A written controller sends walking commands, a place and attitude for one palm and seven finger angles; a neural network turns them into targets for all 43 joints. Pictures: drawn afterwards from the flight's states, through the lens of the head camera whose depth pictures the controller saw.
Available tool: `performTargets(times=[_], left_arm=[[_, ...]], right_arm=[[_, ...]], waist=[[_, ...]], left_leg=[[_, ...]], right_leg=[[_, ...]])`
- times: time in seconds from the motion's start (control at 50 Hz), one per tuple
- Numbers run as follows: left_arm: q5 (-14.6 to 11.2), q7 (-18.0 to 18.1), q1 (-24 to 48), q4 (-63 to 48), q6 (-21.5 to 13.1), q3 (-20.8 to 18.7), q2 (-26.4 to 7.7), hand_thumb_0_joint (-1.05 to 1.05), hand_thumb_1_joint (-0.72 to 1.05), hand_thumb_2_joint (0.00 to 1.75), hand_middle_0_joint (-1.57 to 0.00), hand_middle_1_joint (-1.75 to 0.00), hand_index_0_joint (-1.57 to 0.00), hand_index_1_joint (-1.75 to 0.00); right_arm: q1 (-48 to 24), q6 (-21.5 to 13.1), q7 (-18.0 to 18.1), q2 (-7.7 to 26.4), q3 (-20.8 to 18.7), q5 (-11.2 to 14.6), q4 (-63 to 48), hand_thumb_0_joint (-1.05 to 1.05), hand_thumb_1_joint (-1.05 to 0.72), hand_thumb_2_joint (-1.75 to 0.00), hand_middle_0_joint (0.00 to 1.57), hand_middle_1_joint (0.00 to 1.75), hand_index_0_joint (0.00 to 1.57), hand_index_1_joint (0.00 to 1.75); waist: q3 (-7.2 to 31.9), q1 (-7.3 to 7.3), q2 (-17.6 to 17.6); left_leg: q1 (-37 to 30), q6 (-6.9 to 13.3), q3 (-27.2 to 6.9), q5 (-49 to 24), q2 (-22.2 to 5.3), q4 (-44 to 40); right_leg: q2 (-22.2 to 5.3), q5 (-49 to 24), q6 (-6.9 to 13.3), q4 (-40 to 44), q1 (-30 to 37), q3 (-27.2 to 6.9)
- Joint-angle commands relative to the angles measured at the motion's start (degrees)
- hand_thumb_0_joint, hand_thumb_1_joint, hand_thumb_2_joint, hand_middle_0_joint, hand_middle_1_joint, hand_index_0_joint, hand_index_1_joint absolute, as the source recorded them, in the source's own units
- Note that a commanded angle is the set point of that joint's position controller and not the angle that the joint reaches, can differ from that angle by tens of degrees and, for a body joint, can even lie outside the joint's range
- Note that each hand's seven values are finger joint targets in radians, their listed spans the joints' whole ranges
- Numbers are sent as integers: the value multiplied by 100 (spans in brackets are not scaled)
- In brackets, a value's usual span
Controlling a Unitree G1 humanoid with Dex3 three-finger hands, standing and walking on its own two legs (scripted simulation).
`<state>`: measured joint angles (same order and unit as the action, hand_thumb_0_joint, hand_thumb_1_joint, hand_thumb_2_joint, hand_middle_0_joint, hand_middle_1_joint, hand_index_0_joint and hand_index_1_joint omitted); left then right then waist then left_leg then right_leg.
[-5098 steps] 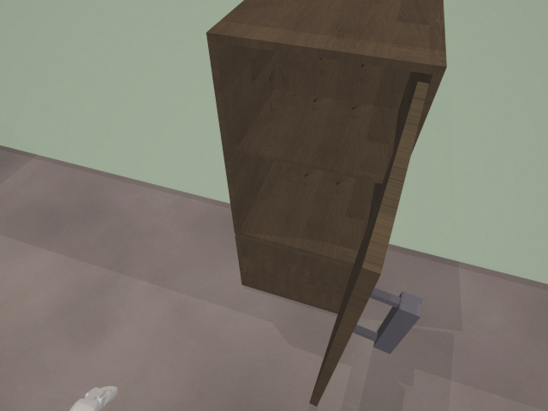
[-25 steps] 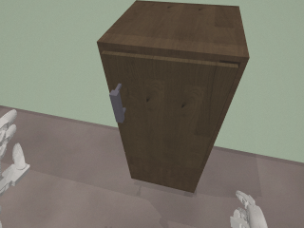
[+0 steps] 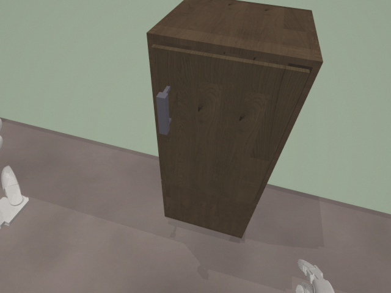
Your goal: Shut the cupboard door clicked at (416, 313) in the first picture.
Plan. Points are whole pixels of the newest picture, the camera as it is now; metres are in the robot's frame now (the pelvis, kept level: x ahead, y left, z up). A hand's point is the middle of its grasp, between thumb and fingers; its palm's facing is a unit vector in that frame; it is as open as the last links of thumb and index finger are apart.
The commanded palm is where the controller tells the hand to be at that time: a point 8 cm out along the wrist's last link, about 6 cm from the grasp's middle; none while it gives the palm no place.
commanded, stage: step back with the hand held close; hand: left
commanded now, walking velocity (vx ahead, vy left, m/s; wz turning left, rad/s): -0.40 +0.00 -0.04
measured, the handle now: (165, 110) +0.59 +0.13 +0.05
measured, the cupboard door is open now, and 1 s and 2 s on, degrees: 1 1 1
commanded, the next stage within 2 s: stop stepping back and stand still in 0.40 s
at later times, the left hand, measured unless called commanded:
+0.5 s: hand (15, 260) +0.12 +0.23 +0.18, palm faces +0.33 -0.85 -0.42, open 7.4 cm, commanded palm +0.05 +0.28 +0.19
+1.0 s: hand out of the picture +0.09 +0.26 +0.20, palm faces +0.23 -0.88 -0.42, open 7.5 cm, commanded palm +0.04 +0.33 +0.19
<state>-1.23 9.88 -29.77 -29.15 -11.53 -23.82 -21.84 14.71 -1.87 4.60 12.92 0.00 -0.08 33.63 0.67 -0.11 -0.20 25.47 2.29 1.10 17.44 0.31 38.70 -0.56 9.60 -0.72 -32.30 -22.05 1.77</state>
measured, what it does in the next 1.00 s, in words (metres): walks backwards: right foot, then left foot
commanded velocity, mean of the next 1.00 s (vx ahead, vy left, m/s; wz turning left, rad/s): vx -0.12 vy -0.03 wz -0.02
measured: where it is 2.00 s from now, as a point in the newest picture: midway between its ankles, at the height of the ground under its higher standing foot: outside the picture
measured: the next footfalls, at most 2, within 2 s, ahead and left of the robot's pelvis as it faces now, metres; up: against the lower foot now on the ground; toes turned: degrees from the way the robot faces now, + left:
right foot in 0.36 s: -0.15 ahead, -0.13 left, +0.00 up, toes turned +0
left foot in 0.74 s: -0.01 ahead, +0.14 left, +0.00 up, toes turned -4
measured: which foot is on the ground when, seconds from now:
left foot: down 0.00-0.60, up 0.62-0.72, down 0.74-1.00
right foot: down 0.00-0.12, up 0.14-0.34, down 0.36-0.80, up 0.82-1.00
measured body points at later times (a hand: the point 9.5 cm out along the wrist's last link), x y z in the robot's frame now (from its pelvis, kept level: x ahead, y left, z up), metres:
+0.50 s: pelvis -0.10 -0.01 +0.00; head -0.07 +0.02 +0.45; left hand +0.10 +0.27 +0.21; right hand +0.08 -0.24 -0.07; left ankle +0.09 +0.09 -0.72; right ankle -0.19 -0.13 -0.72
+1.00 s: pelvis -0.13 +0.04 +0.02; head -0.11 +0.10 +0.47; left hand +0.07 +0.31 +0.22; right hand -0.01 -0.18 -0.05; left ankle -0.02 +0.11 -0.72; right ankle -0.19 -0.07 -0.70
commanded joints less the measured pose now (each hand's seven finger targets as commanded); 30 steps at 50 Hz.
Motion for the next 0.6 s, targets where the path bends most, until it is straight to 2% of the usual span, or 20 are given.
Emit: performTargets(times=[0.0,0.04,0.06,0.08,0.1,0.12,0.16,0.22,0.26,0.3,0.34,0.38,0.4,0.42,0.44,0.48,0.52,0.54,0.56,0.58], left_arm=[[-70,230,426,-1152,-376,-677,-1251,0,90,90,-20,-30,-20,-30],[-78,246,379,-1168,-407,-691,-1233,0,90,90,-20,-30,-20,-30],[-68,248,371,-1184,-434,-761,-1268,0,90,90,-20,-30,-20,-30],[-29,232,366,-1229,-459,-814,-1217,0,90,90,-20,-30,-20,-30],[1,203,388,-1187,-482,-914,-1230,0,90,90,-20,-30,-20,-30],[-5,168,461,-1221,-512,-1017,-1412,0,90,90,-20,-30,-20,-30],[-23,98,340,-1236,-549,-980,-1314,0,90,90,-20,-30,-20,-30],[-66,11,-27,-1070,-544,-947,-1249,0,90,90,-20,-30,-20,-30],[-183,-56,-73,-1219,-562,-687,-1117,0,90,90,-20,-30,-20,-30],[-243,-99,92,-1327,-607,-590,-1130,0,90,90,-20,-30,-20,-30],[-247,-115,383,-1529,-715,-566,-1210,0,90,90,-20,-30,-20,-30],[-249,-89,589,-1635,-787,-820,-1545,0,90,90,-20,-30,-20,-30],[-218,-77,722,-1812,-826,-830,-1572,0,90,90,-20,-30,-20,-30],[-251,-96,779,-1974,-803,-863,-1724,0,90,90,-20,-30,-20,-30],[-308,-108,521,-1866,-736,-1019,-1795,0,90,90,-20,-30,-20,-30],[-379,-162,65,-1567,-682,-1121,-1770,0,90,90,-20,-30,-20,-30],[-390,-128,-413,-1210,-594,-1382,-1939,0,90,90,-20,-30,-20,-30],[-400,-120,-551,-940,-543,-1179,-1699,0,90,90,-20,-30,-20,-30],[-371,-90,-404,-797,-478,-1112,-1698,0,90,90,-20,-30,-20,-30],[-334,-51,-183,-668,-400,-1023,-1661,0,90,90,-20,-30,-20,-30]], right_arm=[[-584,-357,62,687,-268,-32,-780,0,-90,-90,20,30,20,30],[-582,-373,88,723,-269,-16,-773,0,-90,-90,20,30,20,30],[-633,-401,110,770,-269,-8,-801,0,-90,-90,20,30,20,30],[-713,-441,136,851,-292,0,-816,0,-90,-90,20,30,20,30],[-747,-475,166,851,-327,-22,-826,0,-90,-90,20,30,20,30],[-766,-496,180,809,-360,-45,-793,0,-90,-90,20,30,20,30],[-736,-562,111,780,-423,-68,-739,0,-90,-90,20,30,20,30],[-778,-635,40,770,-417,-101,-660,0,-90,-90,20,30,20,30],[-744,-701,-32,667,-341,-104,-497,0,-90,-90,20,30,20,30],[-700,-704,-75,660,-312,-146,-354,0,-90,-90,20,30,20,30],[-638,-688,-84,554,-289,-159,-225,0,-90,-90,20,30,20,30],[-762,-692,-36,533,-292,-153,-205,0,-90,-90,20,30,20,30],[-671,-665,-4,439,-310,-133,-209,0,-90,-90,20,30,20,30],[-750,-660,8,437,-364,-21,-266,0,-90,-90,20,30,20,30],[-810,-634,30,509,-382,31,-409,0,-90,-90,20,30,20,30],[-1029,-569,24,505,-333,58,-600,0,-90,-90,20,30,20,30],[-1093,-499,33,550,-318,16,-718,0,-90,-90,20,30,20,30],[-1017,-429,44,454,-259,21,-699,0,-90,-90,20,30,20,30],[-1011,-352,61,494,-271,5,-659,0,-90,-90,20,30,20,30],[-995,-307,84,512,-288,-4,-589,0,-90,-90,20,30,20,30]], waist=[[306,121,264],[302,140,-89],[283,120,-422],[352,88,-1132],[382,33,-1421],[513,19,-1343],[638,21,-956],[431,14,-1216],[509,29,-1162],[613,53,-1175],[954,63,-894],[1422,-1,-568],[1853,63,-430],[2141,72,213],[2048,107,229],[1540,62,-204],[895,51,-587],[388,112,-430],[-95,123,3],[-562,145,398]], left_leg=[[-277,-13,-571,850,-288,-452],[6,66,-909,1070,-532,-1193],[499,173,-1266,1482,-812,-1824],[1354,382,-1806,2267,-1309,-2650],[1987,555,-2210,2670,-1712,-3082],[1893,609,-2352,2455,-1876,-3175],[1460,625,-2092,2047,-1871,-2861],[1047,512,-1704,1752,-1617,-2732],[136,266,-1587,1332,-1419,-2768],[-362,23,-1515,880,-1338,-2666],[-1372,-109,-982,-930,-1097,-1869],[-2226,-160,-452,-2445,-908,-1275],[-2880,-158,-123,-3568,-762,-960],[-3115,-139,-6,-3527,-698,-750],[-3005,-81,-42,-3409,-690,-811],[-2665,-58,-122,-2585,-713,-986],[-2181,-214,-39,-625,-470,-848],[-1981,-370,-16,-236,-257,-377],[-1841,-499,-98,-72,-79,479],[-1506,-519,-300,33,-28,1372]], right_leg=[[-916,1969,486,1417,-454,-1287],[-528,1823,302,995,-174,-864],[-196,1639,168,433,286,-634],[217,1138,31,-672,1187,-362],[456,798,-42,-1515,1764,-268],[500,865,-54,-1902,1750,-326],[503,1159,-16,-1896,1554,-453],[569,1290,9,-1008,1413,-252],[569,1617,65,-30,996,-85],[449,1424,154,943,948,-204],[41,751,232,1550,553,-611],[-96,-364,79,1380,276,-619],[-148,-1640,-77,1256,264,-553],[-62,-2395,-418,1059,328,-422],[-86,-2452,-540,899,303,-325],[-41,-1243,-479,932,-10,-340],[-279,797,-125,1485,-474,-553],[-535,2100,217,1920,-1024,-875],[-931,3260,527,2414,-1774,-1423],[-1350,3847,885,2675,-2286,-1906]])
